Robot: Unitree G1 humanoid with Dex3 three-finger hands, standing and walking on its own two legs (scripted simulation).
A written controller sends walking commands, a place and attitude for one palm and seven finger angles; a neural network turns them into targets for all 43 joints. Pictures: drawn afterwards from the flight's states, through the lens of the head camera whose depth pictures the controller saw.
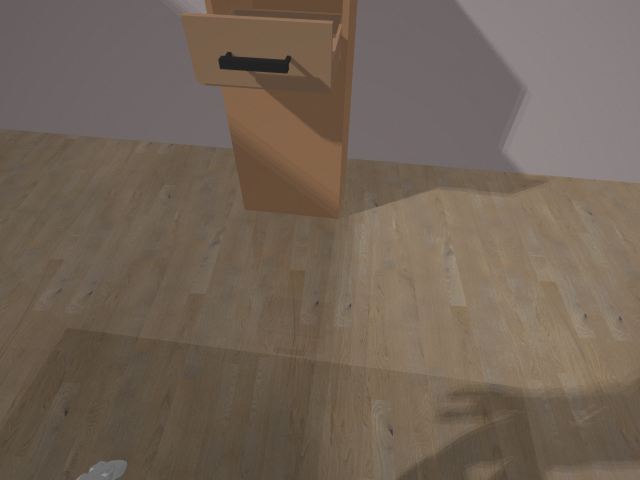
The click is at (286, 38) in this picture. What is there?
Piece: drawer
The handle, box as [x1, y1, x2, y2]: [218, 52, 290, 73]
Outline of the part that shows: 218,59 220,68 286,73 288,70 290,56 286,56 284,60 234,57 231,55 230,52 227,52 224,56 221,56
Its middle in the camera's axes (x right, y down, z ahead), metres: -0.17 -0.46 +1.01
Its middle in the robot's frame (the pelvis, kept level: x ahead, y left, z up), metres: +1.07 +0.23 +0.04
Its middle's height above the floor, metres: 0.81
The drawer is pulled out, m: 0.23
